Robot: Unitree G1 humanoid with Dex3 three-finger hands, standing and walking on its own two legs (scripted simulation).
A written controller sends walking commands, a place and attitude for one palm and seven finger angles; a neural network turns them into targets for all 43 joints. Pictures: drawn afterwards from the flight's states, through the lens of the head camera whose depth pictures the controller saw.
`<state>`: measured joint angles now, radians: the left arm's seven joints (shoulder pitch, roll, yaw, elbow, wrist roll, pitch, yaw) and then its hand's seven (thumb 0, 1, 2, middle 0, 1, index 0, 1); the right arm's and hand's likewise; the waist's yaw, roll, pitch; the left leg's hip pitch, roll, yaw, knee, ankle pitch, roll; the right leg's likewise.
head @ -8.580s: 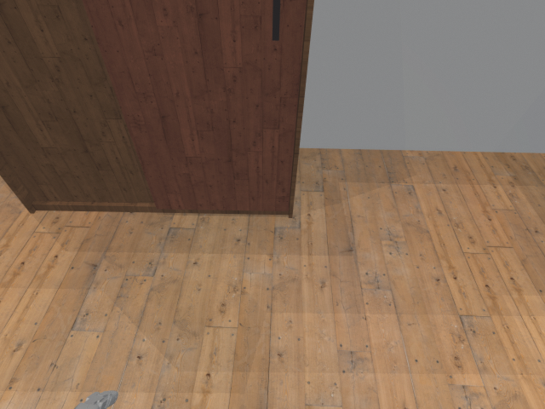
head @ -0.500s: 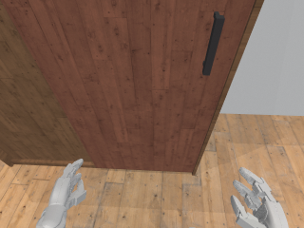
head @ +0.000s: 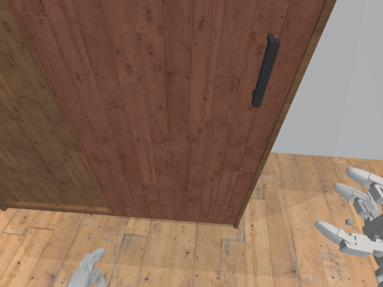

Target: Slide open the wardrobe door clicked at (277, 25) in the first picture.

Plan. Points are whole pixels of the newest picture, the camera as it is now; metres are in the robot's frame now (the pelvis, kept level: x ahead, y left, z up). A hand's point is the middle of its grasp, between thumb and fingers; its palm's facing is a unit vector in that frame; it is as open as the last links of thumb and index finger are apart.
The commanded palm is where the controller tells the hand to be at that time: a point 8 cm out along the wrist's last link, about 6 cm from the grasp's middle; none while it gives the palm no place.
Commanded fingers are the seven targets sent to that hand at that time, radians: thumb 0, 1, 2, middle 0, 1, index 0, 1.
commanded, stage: raise the hand with hooked fingers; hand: right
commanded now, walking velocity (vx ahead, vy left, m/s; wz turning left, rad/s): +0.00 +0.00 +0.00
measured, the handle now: (262, 72) +0.54 -0.13 +0.20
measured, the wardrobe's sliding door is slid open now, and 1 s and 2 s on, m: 0.00 0.00 0.00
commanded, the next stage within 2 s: move the hooked fingers beside the handle in 1.18 s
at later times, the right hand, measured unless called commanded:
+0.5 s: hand out of the picture +0.26 -0.28 +0.18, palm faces +0.10 +0.99 -0.07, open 13.9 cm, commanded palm +0.23 -0.32 +0.20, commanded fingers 0.00 0.50 -0.30 0.30 1.20 0.30 1.20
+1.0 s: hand out of the picture +0.28 -0.27 +0.22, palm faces +0.09 +0.99 -0.05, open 14.0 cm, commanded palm +0.25 -0.32 +0.23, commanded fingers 0.00 0.50 -0.30 0.30 1.20 0.30 1.20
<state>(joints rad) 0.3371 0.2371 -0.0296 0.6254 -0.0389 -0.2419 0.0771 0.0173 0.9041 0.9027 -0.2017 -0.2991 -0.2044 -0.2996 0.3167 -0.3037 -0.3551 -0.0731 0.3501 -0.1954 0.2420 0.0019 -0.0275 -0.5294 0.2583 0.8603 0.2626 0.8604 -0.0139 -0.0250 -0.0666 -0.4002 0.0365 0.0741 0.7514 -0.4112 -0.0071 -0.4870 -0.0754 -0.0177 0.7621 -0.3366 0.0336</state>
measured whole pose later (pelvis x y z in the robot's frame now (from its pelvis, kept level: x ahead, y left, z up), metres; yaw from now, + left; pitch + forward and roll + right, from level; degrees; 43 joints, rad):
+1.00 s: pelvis +0.01 +0.00 +0.03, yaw +0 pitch -3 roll +0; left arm 0.24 0.27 -0.07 0.61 -0.08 -0.21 0.10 0.02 0.91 0.90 -0.20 -0.30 -0.20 -0.30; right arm -0.09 -0.45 -0.49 0.05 0.36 0.17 0.42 -0.02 0.50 -0.30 0.30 1.20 0.30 1.20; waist -0.05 -0.04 -0.02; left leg -0.13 0.03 0.08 0.48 -0.30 0.00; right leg -0.22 -0.07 -0.03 0.49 -0.23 0.04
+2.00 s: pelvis +0.01 +0.00 +0.03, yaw +0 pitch -2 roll +0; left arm 0.24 0.27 -0.06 0.64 -0.08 -0.15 0.12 0.02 0.91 0.90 -0.20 -0.30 -0.20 -0.30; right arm -0.37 -0.41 -0.38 0.30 0.27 0.18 0.30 -0.02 0.50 -0.30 0.30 1.20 0.30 1.20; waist -0.03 -0.04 -0.02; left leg -0.16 0.03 0.08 0.48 -0.30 -0.01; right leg -0.24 -0.06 -0.03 0.49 -0.22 0.03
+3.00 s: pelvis +0.02 -0.01 +0.02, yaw +2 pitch +5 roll +0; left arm 0.37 0.27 -0.02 0.69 -0.05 -0.07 0.07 0.01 0.91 0.90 -0.20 -0.30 -0.20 -0.30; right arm -0.80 -0.43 -0.36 0.88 0.15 -0.02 0.20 -0.02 0.50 -0.30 0.30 1.20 0.30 1.20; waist 0.07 -0.02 -0.06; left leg -0.32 0.03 0.04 0.54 -0.31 -0.02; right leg -0.38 -0.07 -0.06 0.55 -0.26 0.02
